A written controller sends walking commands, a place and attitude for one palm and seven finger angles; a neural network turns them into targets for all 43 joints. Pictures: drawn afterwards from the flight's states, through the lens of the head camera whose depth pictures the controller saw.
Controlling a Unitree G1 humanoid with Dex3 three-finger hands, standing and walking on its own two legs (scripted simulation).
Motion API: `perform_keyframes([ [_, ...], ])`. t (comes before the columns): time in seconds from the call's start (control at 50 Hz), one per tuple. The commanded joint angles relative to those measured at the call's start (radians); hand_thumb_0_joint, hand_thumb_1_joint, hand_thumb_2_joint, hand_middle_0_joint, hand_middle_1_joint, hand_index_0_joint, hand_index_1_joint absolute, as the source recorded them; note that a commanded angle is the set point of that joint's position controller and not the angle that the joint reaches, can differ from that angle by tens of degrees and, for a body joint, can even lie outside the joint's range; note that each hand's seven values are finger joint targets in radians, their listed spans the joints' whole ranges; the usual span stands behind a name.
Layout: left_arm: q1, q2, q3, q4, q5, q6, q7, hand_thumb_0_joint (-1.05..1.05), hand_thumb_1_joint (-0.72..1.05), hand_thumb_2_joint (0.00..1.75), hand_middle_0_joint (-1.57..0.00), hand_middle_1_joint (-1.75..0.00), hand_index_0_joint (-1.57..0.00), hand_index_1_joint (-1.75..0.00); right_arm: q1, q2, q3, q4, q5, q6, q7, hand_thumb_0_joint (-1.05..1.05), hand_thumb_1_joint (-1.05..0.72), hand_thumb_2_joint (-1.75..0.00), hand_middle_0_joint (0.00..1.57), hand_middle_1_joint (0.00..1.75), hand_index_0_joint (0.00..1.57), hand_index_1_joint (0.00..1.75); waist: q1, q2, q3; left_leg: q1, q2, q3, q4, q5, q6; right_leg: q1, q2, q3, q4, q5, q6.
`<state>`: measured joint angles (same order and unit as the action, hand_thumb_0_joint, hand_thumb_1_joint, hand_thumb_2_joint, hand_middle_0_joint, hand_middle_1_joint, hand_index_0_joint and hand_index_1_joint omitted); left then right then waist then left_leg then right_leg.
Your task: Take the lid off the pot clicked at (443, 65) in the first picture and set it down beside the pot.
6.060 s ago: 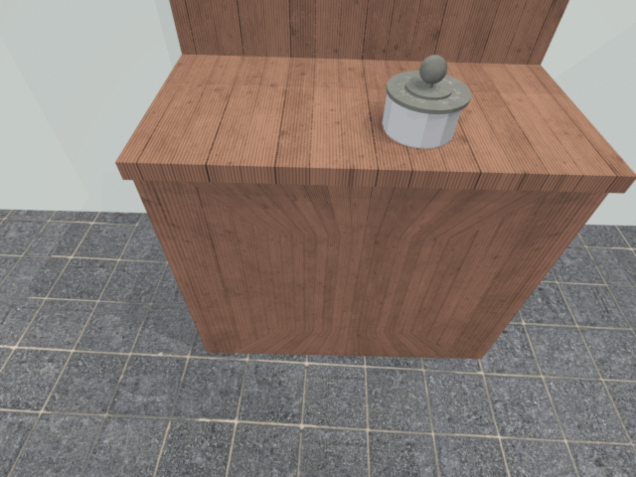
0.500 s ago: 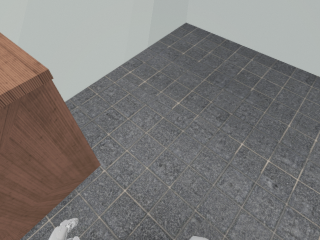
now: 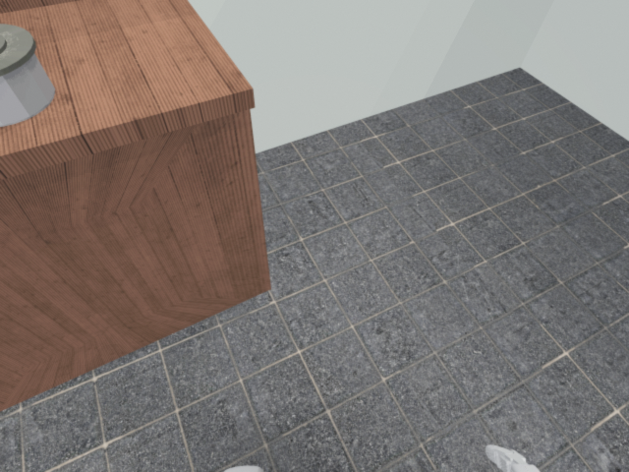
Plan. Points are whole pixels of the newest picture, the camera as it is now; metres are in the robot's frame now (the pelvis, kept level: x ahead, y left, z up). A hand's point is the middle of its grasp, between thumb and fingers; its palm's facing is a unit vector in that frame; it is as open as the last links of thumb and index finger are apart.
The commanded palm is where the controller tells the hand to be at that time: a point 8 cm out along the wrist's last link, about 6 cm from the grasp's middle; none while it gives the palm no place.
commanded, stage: turn to face it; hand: left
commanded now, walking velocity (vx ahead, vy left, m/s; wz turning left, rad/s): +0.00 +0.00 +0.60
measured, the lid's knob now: out of the picture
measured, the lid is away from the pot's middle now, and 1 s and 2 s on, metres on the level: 0.00 0.00 0.00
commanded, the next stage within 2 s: take the last steps up to it in 0.84 s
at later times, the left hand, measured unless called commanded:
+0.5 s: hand out of the picture +0.10 +0.22 -0.13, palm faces +0.27 -0.91 -0.30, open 7.4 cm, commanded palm none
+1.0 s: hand out of the picture -0.10 +0.19 -0.18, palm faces +0.53 -0.81 -0.24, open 7.4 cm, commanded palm none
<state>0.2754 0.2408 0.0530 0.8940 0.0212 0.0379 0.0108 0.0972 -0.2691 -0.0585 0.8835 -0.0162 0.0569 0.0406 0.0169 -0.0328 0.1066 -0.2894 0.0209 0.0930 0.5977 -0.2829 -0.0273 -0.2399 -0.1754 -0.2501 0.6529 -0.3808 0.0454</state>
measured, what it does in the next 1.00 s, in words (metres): steps on the spot, turning left: right foot, then left foot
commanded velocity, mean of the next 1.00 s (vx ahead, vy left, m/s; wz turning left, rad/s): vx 0.02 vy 0.00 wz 0.41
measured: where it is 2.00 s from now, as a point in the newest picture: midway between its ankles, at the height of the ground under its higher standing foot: (267, 451)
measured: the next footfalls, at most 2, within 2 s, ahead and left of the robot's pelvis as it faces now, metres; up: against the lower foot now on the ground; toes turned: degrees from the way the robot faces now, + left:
right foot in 0.48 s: +0.09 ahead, -0.12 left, +0.00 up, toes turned +17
left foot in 0.92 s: -0.01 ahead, +0.10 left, +0.00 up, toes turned +31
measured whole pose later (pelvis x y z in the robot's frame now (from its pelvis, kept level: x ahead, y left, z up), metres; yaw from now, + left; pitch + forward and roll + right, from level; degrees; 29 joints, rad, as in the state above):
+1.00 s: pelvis +0.01 +0.01 +0.00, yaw +29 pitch -1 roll +0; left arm 0.30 0.26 0.06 0.99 0.02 0.06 0.03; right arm 0.09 -0.21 -0.02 0.92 -0.02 0.03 0.01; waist 0.04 -0.06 0.10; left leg -0.23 -0.02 0.05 0.58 -0.33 0.05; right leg -0.33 -0.11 -0.08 0.85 -0.52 0.05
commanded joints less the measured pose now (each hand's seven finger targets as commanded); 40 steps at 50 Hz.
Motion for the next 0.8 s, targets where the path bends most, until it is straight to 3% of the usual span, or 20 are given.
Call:
perform_keyframes([
  [0.0, -0.107, 0.134, 0.030, -0.149, -0.004, -0.005, 0.011, 0.00, 0.90, 0.90, -0.20, -0.30, -0.20, -0.30, 0.241, -0.284, -0.077, -0.019, 0.005, -0.032, -0.030, 0.00, -0.90, -0.90, 0.20, 0.30, 0.20, 0.30, -0.130, 0.242, -0.252, 0.350, 0.420, -0.500, -0.209, 0.604, 0.283, -0.389, 0.033, 0.196, 0.493, -0.308, 0.046],
  [0.02, -0.136, 0.115, 0.031, -0.138, -0.008, -0.004, 0.017, 0.00, 0.90, 0.90, -0.20, -0.30, -0.20, -0.30, 0.211, -0.267, -0.073, -0.031, 0.002, -0.035, -0.042, 0.00, -0.90, -0.90, 0.20, 0.30, 0.20, 0.30, -0.114, 0.255, -0.241, 0.308, 0.365, -0.498, -0.211, 0.523, 0.271, -0.410, 0.034, 0.229, 0.529, -0.251, 0.047],
  [0.04, -0.150, 0.124, 0.035, -0.123, -0.008, -0.004, 0.014, 0.00, 0.90, 0.90, -0.20, -0.30, -0.20, -0.30, 0.146, -0.228, -0.064, -0.047, -0.003, -0.035, -0.049, 0.00, -0.90, -0.90, 0.20, 0.30, 0.20, 0.30, -0.096, 0.231, -0.168, 0.214, 0.315, -0.457, -0.234, 0.435, 0.250, -0.402, 0.034, 0.250, 0.545, -0.173, 0.049],
  [0.06, -0.121, 0.126, 0.038, -0.103, -0.006, -0.003, 0.008, 0.00, 0.90, 0.90, -0.20, -0.30, -0.20, -0.30, 0.075, -0.196, -0.050, -0.064, -0.004, -0.036, -0.050, 0.00, -0.90, -0.90, 0.20, 0.30, 0.20, 0.30, -0.054, 0.196, -0.130, 0.159, 0.256, -0.395, -0.248, 0.398, 0.217, -0.375, 0.035, 0.254, 0.538, -0.091, 0.051],
  [0.08, -0.095, 0.125, 0.038, -0.087, -0.003, -0.002, 0.004, 0.00, 0.90, 0.90, -0.20, -0.30, -0.20, -0.30, 0.042, -0.176, -0.042, -0.071, -0.003, -0.040, -0.049, 0.00, -0.90, -0.90, 0.20, 0.30, 0.20, 0.30, -0.032, 0.175, -0.118, 0.126, 0.218, -0.351, -0.253, 0.401, 0.193, -0.340, 0.043, 0.247, 0.519, -0.044, 0.054],
  [0.12, -0.066, 0.128, 0.036, -0.075, -0.003, -0.001, 0.001, 0.00, 0.90, 0.90, -0.20, -0.30, -0.20, -0.30, 0.034, -0.177, -0.038, -0.077, 0.000, -0.043, -0.047, 0.00, -0.90, -0.90, 0.20, 0.30, 0.20, 0.30, -0.020, 0.171, -0.140, 0.121, 0.182, -0.314, -0.255, 0.403, 0.184, -0.292, 0.059, 0.243, 0.456, -0.015, 0.058],
  [0.2, -0.107, 0.126, 0.032, -0.097, -0.005, -0.001, 0.006, 0.00, 0.90, 0.90, -0.20, -0.30, -0.20, -0.30, 0.084, -0.182, -0.047, -0.060, 0.001, -0.039, -0.045, 0.00, -0.90, -0.90, 0.20, 0.30, 0.20, 0.30, -0.042, 0.159, -0.149, 0.168, 0.176, -0.384, -0.255, 0.390, 0.199, -0.300, 0.088, 0.248, 0.357, -0.013, 0.065],
  [0.3, -0.170, 0.116, 0.027, -0.133, -0.011, -0.009, 0.011, 0.00, 0.90, 0.90, -0.20, -0.30, -0.20, -0.30, 0.116, -0.188, -0.058, -0.052, -0.006, -0.032, -0.046, 0.00, -0.90, -0.90, 0.20, 0.30, 0.20, 0.30, -0.062, 0.188, -0.156, 0.177, 0.171, -0.465, -0.214, 0.442, 0.212, -0.259, 0.124, 0.259, 0.230, -0.055, 0.056],
  [0.36, -0.153, 0.111, 0.022, -0.137, -0.017, -0.015, 0.015, 0.00, 0.90, 0.90, -0.20, -0.30, -0.20, -0.30, 0.108, -0.185, -0.061, -0.055, -0.008, -0.027, -0.047, 0.00, -0.90, -0.90, 0.20, 0.30, 0.20, 0.30, -0.050, 0.191, -0.167, 0.132, 0.160, -0.514, -0.182, 0.504, 0.207, -0.157, 0.156, 0.256, 0.116, -0.059, 0.042],
  [0.42, -0.081, 0.124, 0.026, -0.124, -0.020, -0.029, 0.021, 0.00, 0.90, 0.90, -0.20, -0.30, -0.20, -0.30, 0.085, -0.164, -0.058, -0.060, 0.002, -0.025, -0.047, 0.00, -0.90, -0.90, 0.20, 0.30, 0.20, 0.30, -0.009, 0.171, -0.194, 0.049, 0.112, -0.511, -0.103, 0.504, 0.158, 0.039, 0.170, 0.249, -0.142, 0.112, 0.031],
  [0.44, -0.042, 0.152, 0.033, -0.117, -0.018, -0.039, 0.025, 0.00, 0.90, 0.90, -0.20, -0.30, -0.20, -0.30, 0.088, -0.134, -0.054, -0.063, 0.009, -0.027, -0.043, 0.00, -0.90, -0.90, 0.20, 0.30, 0.20, 0.30, 0.011, 0.106, -0.207, -0.049, 0.068, -0.473, -0.036, 0.366, 0.111, 0.179, 0.107, 0.299, -0.272, 0.208, 0.019],
  [0.46, -0.020, 0.233, 0.052, -0.113, -0.003, -0.048, 0.034, 0.00, 0.90, 0.90, -0.20, -0.30, -0.20, -0.30, 0.108, -0.064, -0.043, -0.075, 0.018, -0.029, -0.038, 0.00, -0.90, -0.90, 0.20, 0.30, 0.20, 0.30, 0.012, -0.159, -0.214, -0.259, -0.063, -0.291, 0.159, -0.014, 0.027, 0.326, -0.148, 0.545, -0.346, 0.323, -0.063],
  [0.48, -0.021, 0.267, 0.048, -0.124, 0.000, -0.042, 0.029, 0.00, 0.90, 0.90, -0.20, -0.30, -0.20, -0.30, 0.120, -0.065, -0.047, -0.091, 0.006, -0.027, -0.042, 0.00, -0.90, -0.90, 0.20, 0.30, 0.20, 0.30, 0.008, -0.199, -0.193, -0.302, -0.110, -0.189, 0.382, -0.330, -0.008, 0.228, -0.323, 0.623, -0.350, 0.418, -0.179],
  [0.5, -0.030, 0.211, 0.045, -0.122, -0.009, -0.045, 0.033, 0.00, 0.90, 0.90, -0.20, -0.30, -0.20, -0.30, 0.083, -0.088, -0.051, -0.072, -0.006, -0.015, -0.041, 0.00, -0.90, -0.90, 0.20, 0.30, 0.20, 0.30, 0.012, -0.181, -0.159, -0.287, -0.062, -0.231, 0.513, -0.309, -0.001, 0.132, -0.271, 0.576, -0.348, 0.444, -0.188],
  [0.52, -0.080, 0.186, 0.041, -0.132, -0.010, -0.040, 0.035, 0.00, 0.90, 0.90, -0.20, -0.30, -0.20, -0.30, 0.094, -0.080, -0.055, -0.062, -0.004, -0.006, -0.036, 0.00, -0.90, -0.90, 0.20, 0.30, 0.20, 0.30, -0.020, -0.170, -0.121, -0.291, -0.047, -0.216, 0.594, -0.252, -0.004, 0.085, -0.223, 0.514, -0.348, 0.412, -0.181],
  [0.54, -0.120, 0.149, 0.031, -0.136, -0.010, -0.041, 0.031, 0.00, 0.90, 0.90, -0.20, -0.30, -0.20, -0.30, 0.100, -0.079, -0.051, -0.039, -0.007, -0.002, -0.028, 0.00, -0.90, -0.90, 0.20, 0.30, 0.20, 0.30, -0.035, -0.126, -0.081, -0.290, -0.026, -0.194, 0.640, -0.178, -0.014, 0.063, -0.165, 0.420, -0.333, 0.432, -0.172],
  [0.56, -0.130, 0.126, 0.024, -0.138, -0.009, -0.046, 0.029, 0.00, 0.90, 0.90, -0.20, -0.30, -0.20, -0.30, 0.114, -0.068, -0.046, -0.028, -0.007, 0.000, -0.023, 0.00, -0.90, -0.90, 0.20, 0.30, 0.20, 0.30, -0.046, -0.120, -0.077, -0.284, -0.022, -0.171, 0.650, -0.130, -0.023, 0.068, -0.128, 0.351, -0.316, 0.487, -0.164],
  [0.58, -0.114, 0.122, 0.023, -0.132, -0.007, -0.051, 0.029, 0.00, 0.90, 0.90, -0.20, -0.30, -0.20, -0.30, 0.115, -0.061, -0.041, -0.025, -0.006, -0.001, -0.020, 0.00, -0.90, -0.90, 0.20, 0.30, 0.20, 0.30, -0.039, -0.142, -0.093, -0.279, -0.018, -0.153, 0.636, -0.119, -0.030, 0.096, -0.118, 0.321, -0.303, 0.548, -0.166],
  [0.7, 0.027, 0.157, 0.030, -0.067, 0.002, -0.048, 0.027, 0.00, 0.90, 0.90, -0.20, -0.30, -0.20, -0.30, 0.007, -0.029, -0.018, -0.028, 0.002, 0.001, -0.023, 0.00, -0.90, -0.90, 0.20, 0.30, 0.20, 0.30, 0.022, -0.142, -0.117, -0.225, -0.020, -0.083, 0.409, -0.168, -0.040, 0.195, -0.128, 0.277, -0.265, 0.729, -0.183],
  [0.78, 0.053, 0.175, 0.036, -0.034, 0.007, -0.041, 0.026, 0.00, 0.90, 0.90, -0.20, -0.30, -0.20, -0.30, -0.029, -0.017, -0.002, -0.028, 0.010, -0.011, -0.026, 0.00, -0.90, -0.90, 0.20, 0.30, 0.20, 0.30, 0.036, -0.180, -0.141, -0.128, -0.033, -0.045, 0.225, -0.188, -0.022, 0.206, -0.137, 0.269, -0.236, 0.794, -0.190],
])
